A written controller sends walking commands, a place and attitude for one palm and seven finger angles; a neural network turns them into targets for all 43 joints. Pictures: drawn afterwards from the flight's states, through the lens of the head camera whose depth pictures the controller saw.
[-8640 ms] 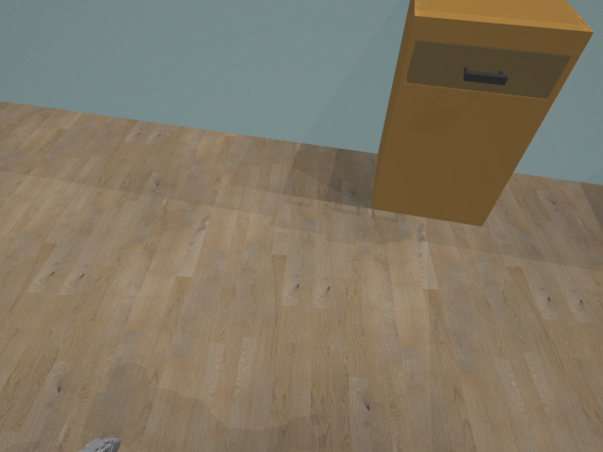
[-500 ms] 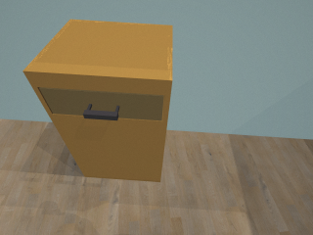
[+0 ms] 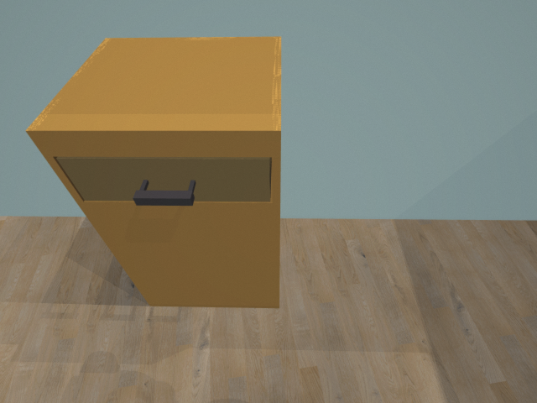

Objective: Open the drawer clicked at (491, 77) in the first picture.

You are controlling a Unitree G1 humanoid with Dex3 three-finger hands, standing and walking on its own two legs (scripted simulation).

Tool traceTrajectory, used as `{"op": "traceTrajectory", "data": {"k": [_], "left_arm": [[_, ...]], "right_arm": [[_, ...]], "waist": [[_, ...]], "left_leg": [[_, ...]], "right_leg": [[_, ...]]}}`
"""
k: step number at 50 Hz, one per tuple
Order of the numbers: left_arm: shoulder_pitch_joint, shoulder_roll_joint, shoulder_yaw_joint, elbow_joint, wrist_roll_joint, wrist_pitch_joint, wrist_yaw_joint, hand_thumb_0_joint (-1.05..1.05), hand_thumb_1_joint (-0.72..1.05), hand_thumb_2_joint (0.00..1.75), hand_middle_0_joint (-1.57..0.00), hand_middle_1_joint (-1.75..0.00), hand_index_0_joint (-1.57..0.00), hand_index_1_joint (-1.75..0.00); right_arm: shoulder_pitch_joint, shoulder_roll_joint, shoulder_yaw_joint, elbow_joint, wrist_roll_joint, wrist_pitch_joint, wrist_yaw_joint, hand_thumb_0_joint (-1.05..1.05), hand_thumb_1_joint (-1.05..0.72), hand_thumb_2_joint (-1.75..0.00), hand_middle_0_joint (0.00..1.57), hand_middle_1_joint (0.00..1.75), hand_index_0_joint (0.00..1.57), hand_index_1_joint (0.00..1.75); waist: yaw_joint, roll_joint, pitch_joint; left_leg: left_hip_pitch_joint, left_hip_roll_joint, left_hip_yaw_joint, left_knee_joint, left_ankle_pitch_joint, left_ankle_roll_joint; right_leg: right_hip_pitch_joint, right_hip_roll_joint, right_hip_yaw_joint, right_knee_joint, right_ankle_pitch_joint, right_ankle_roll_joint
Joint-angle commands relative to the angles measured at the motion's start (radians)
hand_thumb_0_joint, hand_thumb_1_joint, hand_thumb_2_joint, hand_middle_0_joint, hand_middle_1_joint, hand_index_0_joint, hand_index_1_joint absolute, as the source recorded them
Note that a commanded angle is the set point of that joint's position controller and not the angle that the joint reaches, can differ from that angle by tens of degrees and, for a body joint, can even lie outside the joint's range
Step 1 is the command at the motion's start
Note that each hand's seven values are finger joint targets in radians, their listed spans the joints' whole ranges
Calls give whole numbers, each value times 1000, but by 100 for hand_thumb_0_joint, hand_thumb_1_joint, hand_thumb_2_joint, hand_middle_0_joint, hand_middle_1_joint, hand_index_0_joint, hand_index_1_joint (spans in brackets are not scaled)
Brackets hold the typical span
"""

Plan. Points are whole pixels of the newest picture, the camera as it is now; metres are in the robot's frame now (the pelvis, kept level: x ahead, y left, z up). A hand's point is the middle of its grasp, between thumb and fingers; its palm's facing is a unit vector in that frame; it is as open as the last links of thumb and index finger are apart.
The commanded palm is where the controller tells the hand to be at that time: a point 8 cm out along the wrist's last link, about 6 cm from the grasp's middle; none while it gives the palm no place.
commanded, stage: look again from close up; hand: left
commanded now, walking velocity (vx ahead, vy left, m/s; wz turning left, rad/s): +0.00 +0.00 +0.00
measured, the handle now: (166, 191) +0.55 +0.27 -0.06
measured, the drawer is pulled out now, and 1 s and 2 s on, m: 0.00 0.00 0.00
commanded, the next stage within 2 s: raise the hand with hooked fingers in 0.10 s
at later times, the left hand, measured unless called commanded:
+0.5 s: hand (151, 368) +0.18 +0.19 -0.04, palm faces -0.06 -0.27 -0.96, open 8.0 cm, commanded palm +0.13 +0.21 -0.03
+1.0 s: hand (140, 344) +0.20 +0.21 -0.02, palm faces -0.03 -0.10 -0.99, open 10.8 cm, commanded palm +0.18 +0.21 +0.04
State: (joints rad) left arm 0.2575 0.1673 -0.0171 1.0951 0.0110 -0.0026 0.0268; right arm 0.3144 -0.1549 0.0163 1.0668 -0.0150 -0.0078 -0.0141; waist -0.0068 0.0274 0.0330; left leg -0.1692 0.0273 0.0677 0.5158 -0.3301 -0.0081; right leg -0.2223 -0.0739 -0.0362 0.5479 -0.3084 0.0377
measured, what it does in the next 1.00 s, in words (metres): stands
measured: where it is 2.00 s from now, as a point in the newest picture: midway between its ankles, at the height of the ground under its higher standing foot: outside the picture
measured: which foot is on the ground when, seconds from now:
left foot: down 0.00-1.00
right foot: down 0.00-1.00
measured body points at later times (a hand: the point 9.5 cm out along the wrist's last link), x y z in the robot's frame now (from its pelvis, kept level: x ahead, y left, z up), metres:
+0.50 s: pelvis -0.03 -0.03 -0.02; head +0.00 -0.06 +0.43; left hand +0.18 +0.20 +0.01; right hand +0.18 -0.29 -0.10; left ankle -0.03 +0.12 -0.73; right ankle -0.01 -0.14 -0.73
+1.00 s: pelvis -0.03 -0.03 -0.03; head +0.02 -0.06 +0.42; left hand +0.20 +0.21 +0.04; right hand +0.15 -0.23 -0.15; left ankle -0.03 +0.12 -0.73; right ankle -0.01 -0.14 -0.73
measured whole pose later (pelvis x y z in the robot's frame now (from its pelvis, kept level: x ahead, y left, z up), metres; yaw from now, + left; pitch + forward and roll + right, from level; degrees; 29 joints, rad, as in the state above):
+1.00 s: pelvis -0.03 -0.03 -0.03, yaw +0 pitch +8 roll +2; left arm 0.29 0.36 -0.05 -0.01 1.02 0.02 0.31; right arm 0.17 -0.18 0.02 0.59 -0.06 0.05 -0.01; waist 0.05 0.05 -0.07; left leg -0.51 0.05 0.04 0.77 -0.39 -0.04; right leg -0.58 -0.05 -0.04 0.82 -0.39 -0.01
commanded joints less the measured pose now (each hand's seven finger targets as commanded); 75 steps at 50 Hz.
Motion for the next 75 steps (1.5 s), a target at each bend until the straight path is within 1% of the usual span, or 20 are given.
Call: {"op": "traceTrajectory", "data": {"k": [1,9,10,11,12,13,14,15,16,17,21,25,28,31,34,39,43,47,54,75], "left_arm": [[52,107,28,-27,-2,-12,3,0,90,90,-20,-30,-20,-30],[59,96,31,-10,0,-18,1,0,90,90,-20,-30,-20,-30],[147,135,41,24,5,-33,47,0,90,90,-20,-30,-20,-30],[-647,451,38,-1466,181,-220,53,0,88,89,-20,-32,-20,-32],[-139,389,92,-1178,197,-131,136,0,85,88,-20,-33,-20,-33],[85,156,-22,-1079,195,24,187,0,83,87,-21,-34,-21,-34],[81,89,-73,-1074,262,37,190,0,81,86,-21,-36,-21,-36],[9,181,-36,-1137,354,23,216,0,78,85,-21,-37,-21,-37],[53,231,1,-1101,471,18,248,0,76,84,-21,-39,-21,-39],[116,207,-8,-1046,573,17,273,0,74,83,-21,-40,-21,-40],[403,140,-53,-963,902,-17,347,0,64,79,-22,-47,-22,-47],[337,242,31,-1112,1057,-89,400,0,55,75,-22,-53,-22,-53],[157,344,122,-1241,1137,-119,470,0,48,72,-23,-57,-23,-57],[4,350,131,-1354,1128,-134,534,0,41,69,-24,-62,-24,-62],[-120,349,111,-1388,1100,-119,561,0,34,66,-24,-66,-24,-66],[-82,338,63,-1313,1046,11,482,0,22,61,-25,-74,-25,-74],[-21,328,39,-1254,1008,81,359,0,13,57,-25,-80,-25,-80],[4,367,81,-1276,1007,29,299,0,4,53,-26,-86,-26,-86],[-112,391,134,-1327,1013,-55,374,0,-13,46,-27,-96,-27,-96],[-465,438,70,-1233,988,47,168,0,-50,30,-30,-120,-30,-120]], "right_arm": [[49,-104,-18,-20,0,-20,-12,0,-90,-90,20,30,20,30],[44,-92,-17,6,0,-18,-16,0,-90,-90,20,30,20,30],[-65,-142,-39,-60,12,-20,-9,0,-90,-90,20,30,20,30],[-80,-275,-35,-361,51,-172,-63,0,-90,-90,20,30,20,30],[-118,-196,-56,-321,33,-261,-99,0,-90,-90,20,30,20,30],[-152,-152,-69,-317,72,-290,-101,0,-90,-90,20,30,20,30],[-162,-167,-60,-319,63,-298,-98,0,-90,-90,20,30,20,30],[-203,-200,-66,-371,38,-298,-91,0,-90,-90,20,30,20,30],[-174,-213,-71,-388,6,-278,-83,0,-90,-90,20,30,20,30],[-172,-201,-78,-429,-8,-255,-76,0,-90,-90,20,30,20,30],[-236,-192,-108,-564,-50,-142,-3,0,-90,-90,20,30,20,30],[-306,-178,-97,-648,-51,-55,48,0,-90,-90,20,30,20,30],[-298,-167,-99,-672,-73,-21,52,0,-90,-90,20,30,20,30],[-297,-160,-104,-693,-80,-5,47,0,-90,-90,20,30,20,30],[-293,-160,-102,-689,-82,-8,34,0,-90,-90,20,30,20,30],[-313,-159,-77,-679,-61,-3,7,0,-90,-90,20,30,20,30],[-331,-162,-52,-670,-45,8,-19,0,-90,-90,20,30,20,30],[-306,-160,-47,-648,-48,6,-21,0,-90,-90,20,30,20,30],[-273,-167,-78,-635,-53,-6,-5,0,-90,-90,20,30,20,30],[-303,-178,-61,-599,-9,32,-13,0,-90,-90,20,30,20,30]], "waist": [[10,-33,32],[10,-38,24],[46,-206,52],[-33,132,-455],[52,293,-423],[21,219,-249],[5,112,-152],[-3,60,-66],[-7,-47,-112],[5,-143,-103],[110,-219,-111],[149,-177,-216],[127,-116,-295],[83,-4,-390],[28,-29,-383],[35,-23,-375],[62,-116,-336],[87,-90,-296],[79,-15,-320],[83,-11,-271]], "left_leg": [[-56,75,-63,-125,190,39],[-23,75,-51,-120,229,30],[-133,91,-25,118,262,-9],[156,-25,-10,-52,444,55],[190,3,-19,-66,615,52],[54,11,-37,-78,531,21],[-19,9,-24,-41,468,21],[-91,-18,-49,-11,339,24],[-138,-28,-41,22,260,31],[-204,-39,-39,53,201,28],[-365,-61,-19,121,114,7],[-431,-77,-3,188,110,17],[-412,-88,-13,272,94,19],[-337,-85,-22,361,78,26],[-327,-77,-38,409,35,33],[-349,-67,-22,318,55,37],[-338,-59,-26,221,91,40],[-302,-54,-28,160,131,34],[-224,-54,-26,137,184,26],[-67,-50,-19,-19,341,25]], "right_leg": [[12,-28,34,-92,166,-57],[16,-32,39,-110,235,-60],[42,-105,120,-119,733,-42],[126,9,145,-7,665,-85],[49,43,48,55,369,-94],[-63,69,-11,50,166,-80],[-98,68,-26,14,198,-69],[-162,72,7,-3,180,-74],[-206,74,-9,9,109,-71],[-251,78,-10,13,23,-69],[-272,86,73,58,-42,-99],[-239,69,127,137,78,-103],[-347,71,173,184,25,-105],[-461,62,173,222,-18,-103],[-534,60,160,218,-78,-89],[-342,70,72,186,41,-72],[-202,71,48,138,130,-63],[-145,65,43,111,171,-64],[-167,69,22,103,160,-76],[6,82,-16,-13,289,-73]]}}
